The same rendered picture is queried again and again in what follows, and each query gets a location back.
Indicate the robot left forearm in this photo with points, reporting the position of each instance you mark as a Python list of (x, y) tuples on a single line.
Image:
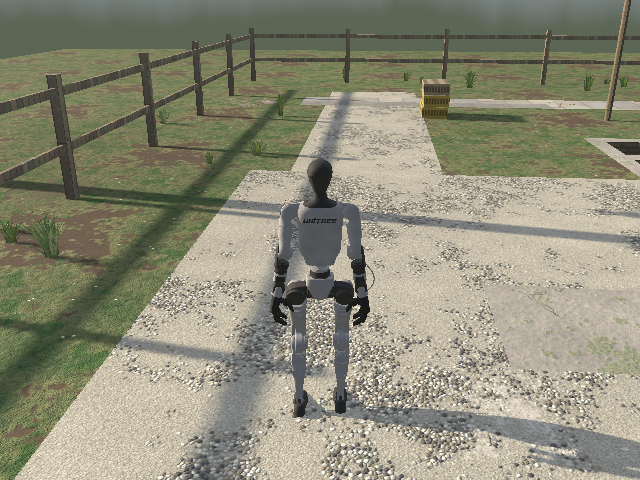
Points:
[(280, 275)]

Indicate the robot right hand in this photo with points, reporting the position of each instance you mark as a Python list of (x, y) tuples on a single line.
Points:
[(363, 311)]

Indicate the robot left hand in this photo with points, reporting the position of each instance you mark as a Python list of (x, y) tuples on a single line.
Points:
[(275, 310)]

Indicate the robot left upper arm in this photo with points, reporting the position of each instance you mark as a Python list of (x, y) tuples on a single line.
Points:
[(288, 212)]

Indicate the robot right upper arm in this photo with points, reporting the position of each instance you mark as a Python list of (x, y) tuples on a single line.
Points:
[(351, 212)]

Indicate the humanoid robot head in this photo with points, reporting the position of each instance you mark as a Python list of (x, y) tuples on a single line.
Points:
[(319, 173)]

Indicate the robot right forearm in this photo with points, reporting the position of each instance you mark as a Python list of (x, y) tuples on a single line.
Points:
[(359, 275)]

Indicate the left robot foot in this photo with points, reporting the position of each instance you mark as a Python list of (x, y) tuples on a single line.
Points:
[(299, 408)]

